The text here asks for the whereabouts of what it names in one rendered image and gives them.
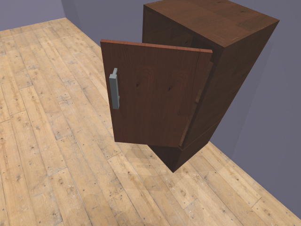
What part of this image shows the cupboard door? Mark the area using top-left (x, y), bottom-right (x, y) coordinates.
top-left (100, 39), bottom-right (213, 147)

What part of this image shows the handle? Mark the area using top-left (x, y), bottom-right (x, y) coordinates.
top-left (109, 68), bottom-right (119, 109)

